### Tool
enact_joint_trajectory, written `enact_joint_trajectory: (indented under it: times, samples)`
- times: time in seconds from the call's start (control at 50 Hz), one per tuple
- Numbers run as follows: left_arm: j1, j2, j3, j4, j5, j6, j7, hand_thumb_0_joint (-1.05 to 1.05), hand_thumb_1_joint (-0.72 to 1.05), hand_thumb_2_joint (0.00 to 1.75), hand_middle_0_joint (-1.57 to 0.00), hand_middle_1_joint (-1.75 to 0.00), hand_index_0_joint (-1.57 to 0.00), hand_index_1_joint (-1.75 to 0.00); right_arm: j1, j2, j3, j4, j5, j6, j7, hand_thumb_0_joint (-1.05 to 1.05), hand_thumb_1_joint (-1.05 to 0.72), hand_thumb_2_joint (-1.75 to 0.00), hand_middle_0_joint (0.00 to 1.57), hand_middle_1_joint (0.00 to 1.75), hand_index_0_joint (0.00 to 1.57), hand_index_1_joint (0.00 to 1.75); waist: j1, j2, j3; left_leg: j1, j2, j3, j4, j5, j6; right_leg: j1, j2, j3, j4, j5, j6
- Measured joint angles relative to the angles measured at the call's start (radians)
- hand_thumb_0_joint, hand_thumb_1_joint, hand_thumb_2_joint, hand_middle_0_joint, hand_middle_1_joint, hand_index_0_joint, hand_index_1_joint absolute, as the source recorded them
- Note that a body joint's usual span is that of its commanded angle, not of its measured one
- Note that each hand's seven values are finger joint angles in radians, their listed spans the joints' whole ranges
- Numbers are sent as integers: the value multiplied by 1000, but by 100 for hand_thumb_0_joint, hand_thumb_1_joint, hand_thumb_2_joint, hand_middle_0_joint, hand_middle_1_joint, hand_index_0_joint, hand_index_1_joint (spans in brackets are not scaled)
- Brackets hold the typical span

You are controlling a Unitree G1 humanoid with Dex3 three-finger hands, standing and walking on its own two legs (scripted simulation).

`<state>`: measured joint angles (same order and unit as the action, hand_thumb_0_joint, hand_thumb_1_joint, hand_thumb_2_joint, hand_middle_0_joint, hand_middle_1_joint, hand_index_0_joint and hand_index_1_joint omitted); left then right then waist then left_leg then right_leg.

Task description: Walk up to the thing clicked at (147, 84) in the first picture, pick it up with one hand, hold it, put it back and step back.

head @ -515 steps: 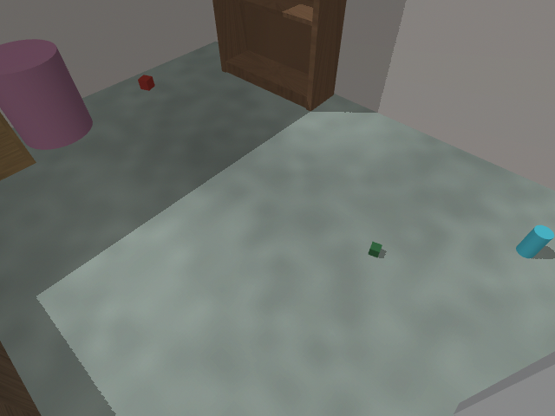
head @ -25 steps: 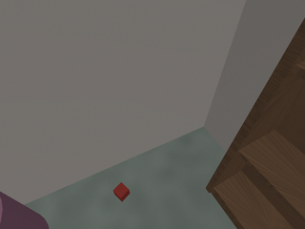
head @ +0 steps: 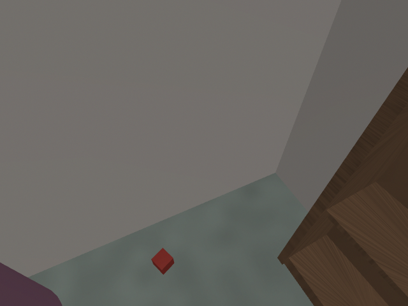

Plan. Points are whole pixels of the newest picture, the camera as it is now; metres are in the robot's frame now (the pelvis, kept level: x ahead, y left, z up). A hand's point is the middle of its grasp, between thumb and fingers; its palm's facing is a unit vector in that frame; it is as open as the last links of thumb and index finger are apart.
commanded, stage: walk up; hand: left
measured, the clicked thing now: (163, 261) +0.43 +0.22 -0.74
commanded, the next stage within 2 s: stand in 1.00 s
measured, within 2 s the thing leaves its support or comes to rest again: neither
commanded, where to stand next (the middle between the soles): +0.05 -0.01 m, yaw -1 degrees
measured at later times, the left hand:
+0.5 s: hand out of the picture +0.07 +0.26 -0.15, palm faces +0.02 -0.93 -0.36, open 7.4 cm
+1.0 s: hand out of the picture +0.05 +0.26 -0.15, palm faces +0.03 -0.94 -0.35, open 7.4 cm
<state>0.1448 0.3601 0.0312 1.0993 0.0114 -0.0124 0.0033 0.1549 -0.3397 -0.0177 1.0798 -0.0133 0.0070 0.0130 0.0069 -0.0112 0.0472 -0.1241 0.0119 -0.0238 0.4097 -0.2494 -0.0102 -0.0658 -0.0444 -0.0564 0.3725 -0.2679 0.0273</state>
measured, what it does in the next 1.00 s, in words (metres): stands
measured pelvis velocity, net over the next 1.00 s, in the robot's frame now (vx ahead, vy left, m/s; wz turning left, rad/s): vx -0.01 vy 0.00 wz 0.02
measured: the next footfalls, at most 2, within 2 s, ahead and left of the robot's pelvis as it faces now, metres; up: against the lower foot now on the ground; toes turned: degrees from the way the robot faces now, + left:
none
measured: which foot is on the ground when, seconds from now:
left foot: down 0.00-1.00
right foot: down 0.00-1.00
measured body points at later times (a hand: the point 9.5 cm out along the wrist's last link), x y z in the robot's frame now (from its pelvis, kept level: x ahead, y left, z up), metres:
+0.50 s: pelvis +0.00 +0.00 +0.00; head +0.01 +0.00 +0.45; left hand +0.07 +0.31 -0.13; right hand +0.10 -0.30 -0.13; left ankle -0.02 +0.13 -0.74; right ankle -0.04 -0.13 -0.74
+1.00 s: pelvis -0.01 +0.00 +0.00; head -0.01 +0.00 +0.45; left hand +0.05 +0.31 -0.13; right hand +0.07 -0.30 -0.13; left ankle -0.02 +0.13 -0.74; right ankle -0.04 -0.13 -0.74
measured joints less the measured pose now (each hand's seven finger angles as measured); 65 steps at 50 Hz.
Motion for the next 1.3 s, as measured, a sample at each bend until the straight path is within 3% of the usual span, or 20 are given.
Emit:
enact_joint_trajectory:
  times: [0.32, 1.0, 1.3]
  samples:
    - [-24, -5, -11, -18, 2, -2, 3, 1, 91, 90, -20, -30, -20, -30, -57, -1, -6, -31, 4, 7, 1, 1, -90, -90, 20, 30, 21, 30, 6, 3, 10, 14, -10, -1, 5, -9, 6, 14, -10, -2, 11, -13, 6]
    - [1, -6, -3, -9, 8, 0, -7, 1, 91, 90, -20, -30, -20, -30, -16, -7, 1, -3, 2, 6, 5, 1, -90, -90, 20, 30, 21, 30, 5, 12, 14, 4, -9, -21, -7, 24, -1, 9, -8, -21, 4, 9, -2]
    - [-29, -20, -23, 16, 1, 6, -7, 1, 91, 90, -20, -30, -20, -30, -58, -11, 26, 14, 10, -8, -9, 1, -90, -90, 20, 30, 21, 30, -3, 17, 26, 5, 0, -7, -69, 74, -7, 1, 1, -8, -53, 63, -2]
